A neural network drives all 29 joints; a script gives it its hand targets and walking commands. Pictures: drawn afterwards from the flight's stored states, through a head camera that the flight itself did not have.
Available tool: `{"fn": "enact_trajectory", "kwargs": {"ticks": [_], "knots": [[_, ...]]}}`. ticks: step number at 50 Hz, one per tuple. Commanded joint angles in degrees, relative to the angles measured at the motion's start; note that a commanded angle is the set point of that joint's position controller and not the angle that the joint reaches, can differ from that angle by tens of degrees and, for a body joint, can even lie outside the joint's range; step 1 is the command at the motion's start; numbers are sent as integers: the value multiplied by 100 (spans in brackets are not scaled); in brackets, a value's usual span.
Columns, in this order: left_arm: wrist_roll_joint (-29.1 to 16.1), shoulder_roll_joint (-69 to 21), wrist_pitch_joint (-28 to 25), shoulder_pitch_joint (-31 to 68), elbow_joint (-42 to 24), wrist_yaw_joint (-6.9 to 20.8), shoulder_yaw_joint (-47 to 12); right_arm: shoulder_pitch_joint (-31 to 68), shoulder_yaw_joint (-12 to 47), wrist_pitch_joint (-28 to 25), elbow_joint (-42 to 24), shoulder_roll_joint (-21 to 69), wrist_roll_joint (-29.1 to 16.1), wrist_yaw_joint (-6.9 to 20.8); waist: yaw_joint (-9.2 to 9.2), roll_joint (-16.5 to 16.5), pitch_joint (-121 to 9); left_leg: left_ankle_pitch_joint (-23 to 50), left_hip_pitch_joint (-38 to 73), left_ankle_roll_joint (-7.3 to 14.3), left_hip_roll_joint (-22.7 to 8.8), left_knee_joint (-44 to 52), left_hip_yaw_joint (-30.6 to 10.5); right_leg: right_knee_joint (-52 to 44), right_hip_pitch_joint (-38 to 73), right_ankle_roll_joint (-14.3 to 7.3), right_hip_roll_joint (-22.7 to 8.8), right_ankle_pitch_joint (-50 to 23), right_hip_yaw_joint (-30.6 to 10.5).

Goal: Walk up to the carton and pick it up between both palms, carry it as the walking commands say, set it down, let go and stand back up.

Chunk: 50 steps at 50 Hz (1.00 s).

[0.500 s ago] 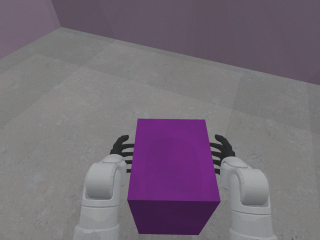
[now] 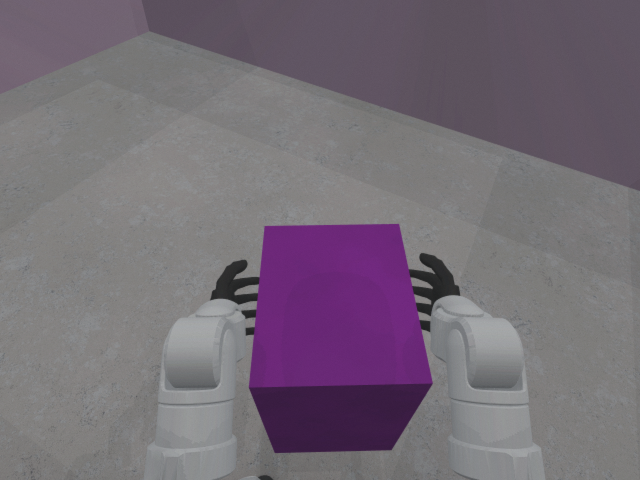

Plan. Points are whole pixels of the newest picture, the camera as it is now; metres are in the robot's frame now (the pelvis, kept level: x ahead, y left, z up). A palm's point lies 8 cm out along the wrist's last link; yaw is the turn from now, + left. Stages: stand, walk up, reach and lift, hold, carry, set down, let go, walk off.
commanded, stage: carry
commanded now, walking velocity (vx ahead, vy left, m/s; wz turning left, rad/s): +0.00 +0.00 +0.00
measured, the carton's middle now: (332, 346) +0.29 +0.00 -0.01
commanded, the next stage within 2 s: hold in 1.10 s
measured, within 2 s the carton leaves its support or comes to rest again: neither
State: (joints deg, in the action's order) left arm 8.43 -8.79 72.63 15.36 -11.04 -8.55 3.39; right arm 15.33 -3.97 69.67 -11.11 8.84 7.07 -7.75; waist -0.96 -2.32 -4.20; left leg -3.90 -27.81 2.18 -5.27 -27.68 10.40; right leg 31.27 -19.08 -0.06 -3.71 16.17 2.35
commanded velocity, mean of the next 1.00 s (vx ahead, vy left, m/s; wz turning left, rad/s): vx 0.00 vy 0.00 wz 0.00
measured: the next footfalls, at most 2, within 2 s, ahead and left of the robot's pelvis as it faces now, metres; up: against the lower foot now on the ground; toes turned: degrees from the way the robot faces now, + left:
none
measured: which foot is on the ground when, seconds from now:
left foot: down 0.00-1.00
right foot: down 0.00-1.00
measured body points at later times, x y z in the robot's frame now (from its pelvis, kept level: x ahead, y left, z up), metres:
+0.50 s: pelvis +0.03 -0.03 +0.00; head +0.01 -0.01 +0.45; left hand +0.32 +0.10 +0.06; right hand +0.32 -0.16 +0.08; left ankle +0.12 +0.10 -0.73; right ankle +0.00 -0.17 -0.73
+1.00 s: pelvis +0.03 -0.03 +0.00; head +0.01 -0.01 +0.45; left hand +0.33 +0.10 +0.05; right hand +0.33 -0.16 +0.07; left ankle +0.12 +0.10 -0.73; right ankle +0.00 -0.17 -0.73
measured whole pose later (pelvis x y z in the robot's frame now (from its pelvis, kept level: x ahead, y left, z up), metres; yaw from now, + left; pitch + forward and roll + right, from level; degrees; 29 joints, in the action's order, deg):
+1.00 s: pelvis +0.03 -0.03 +0.00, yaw +0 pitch +2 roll +0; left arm 10.7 -8.5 62.3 14.1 -1.2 -6.4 3.9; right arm 15.8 -4.6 60.6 -1.0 8.9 9.2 -6.5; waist 0.2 -2.2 -6.3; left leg -7.2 -23.9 -0.2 -6.5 -29.2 9.9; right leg 31.9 -14.8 1.7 -2.8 19.4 2.7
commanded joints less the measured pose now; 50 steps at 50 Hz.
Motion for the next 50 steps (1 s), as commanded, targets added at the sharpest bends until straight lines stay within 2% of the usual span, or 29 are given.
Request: {"fn": "enact_trajectory", "kwargs": {"ticks": [1, 5, 7, 9, 18, 24, 27, 28, 30, 32, 33, 35, 36, 38, 39, 43, 50], "knots": [[-2505, -5707, -411, 2899, -476, 1444, -3657, 2237, 3425, -146, -254, 5814, -2075, 1433, 114, 656, -1833, -1839, 1532, -272, -718, 894, -732, -185, 121, -151, 16, 287, 194], [-2474, -5736, -491, 2920, -432, 1466, -3643, 2279, 3433, -204, -167, 5851, -2063, 1459, 110, 555, -1600, -1632, 1449, -272, -687, 832, -727, -271, 52, -107, -96, 181, 90], [-2269, -5628, -578, 2774, -27, 1472, -3381, 2193, 3237, -276, 239, 5752, -1895, 1468, 108, 471, -1494, -1491, 1417, -283, -640, 751, -675, -379, 6, -91, -170, 178, 29], [-2408, -5700, -562, 2835, -315, 1470, -3561, 2322, 3472, -253, -50, 5853, -2071, 1478, 120, 380, -1447, -1176, 1479, -296, -581, 601, -634, -465, -60, -75, -261, 101, -63], [-2190, -5544, -680, 2731, -30, 1473, -3278, 2481, 3438, -334, 145, 5823, -2034, 1489, 125, 6, -1365, -411, 1594, -345, -450, 171, -443, -701, -92, -86, -460, -221, -242], [-2145, -5505, -782, 2759, -99, 1473, -3254, 2555, 3444, -427, 94, 5843, -2032, 1484, 118, 44, -1513, 112, 1619, -348, -479, 52, -398, -476, 177, -93, -482, -940, -212], [-2090, -5463, -857, 2731, -79, 1471, -3213, 2405, 3360, -501, 251, 5799, -1949, 1479, 109, 117, -1624, 394, 1655, -350, -508, 6, -388, -342, 305, -91, -475, -1208, -200], [-1995, -5425, -901, 2656, 102, 1477, -3114, 2375, 3248, -556, 381, 5753, -1854, 1476, 108, 137, -1672, 540, 1682, -347, -528, -25, -391, -296, 344, -79, -487, -1349, -204], [-2077, -5462, -927, 2757, -122, 1484, -3231, 2428, 3343, -588, 224, 5816, -1921, 1471, 105, 150, -1679, 695, 1696, -345, -547, -57, -389, -264, 379, -64, -491, -1456, -206], [-1894, -5382, -1039, 2646, 243, 1492, -3030, 2302, 3113, -703, 612, 5725, -1726, 1470, 105, 186, -1715, 733, 1715, -340, -538, -70, -389, -239, 397, -67, -494, -1469, -206], [-2082, -5507, -1023, 2713, -150, 1496, -3312, 2403, 3353, -695, 190, 5827, -1903, 1462, 102, 150, -1750, 790, 1728, -335, -552, -88, -390, -206, 420, -54, -477, -1458, -187], [-1871, -5414, -1123, 2716, 277, 1517, -2999, 2327, 3032, -803, 632, 5711, -1655, 1455, 95, 181, -1707, 736, 1741, -340, -549, -61, -405, -249, 389, -51, -469, -1353, -199], [-2035, -5493, -1111, 2714, -44, 1512, -3249, 2353, 3255, -796, 321, 5791, -1810, 1445, 101, 164, -1703, 711, 1759, -338, -554, -64, -401, -262, 365, -56, -466, -1319, -208], [-1868, -5397, -1192, 2673, 263, 1524, -3037, 2265, 3044, -875, 655, 5725, -1651, 1449, 107, 202, -1663, 558, 1729, -352, -540, -28, -412, -301, 333, -46, -457, -1130, -200], [-1935, -5426, -1203, 2684, 118, 1525, -3140, 2295, 3140, -888, 533, 5762, -1709, 1436, 109, 124, -1659, 556, 1718, -349, -553, -30, -422, -318, 364, -45, -456, -1138, -198], [-1895, -5412, -1273, 2723, 238, 1546, -3079, 2349, 3068, -964, 607, 5750, -1655, 1443, 109, 144, -1562, 326, 1709, -360, -534, 30, -426, -404, 279, -52, -437, -878, -202], [-1845, -5385, -1371, 2671, 242, 1530, -3084, 2332, 3061, -1059, 653, 5722, -1658, 1466, 107, 264, -1401, -184, 1637, -363, -525, 198, -488, -545, 134, -70, -374, -311, -189]]}}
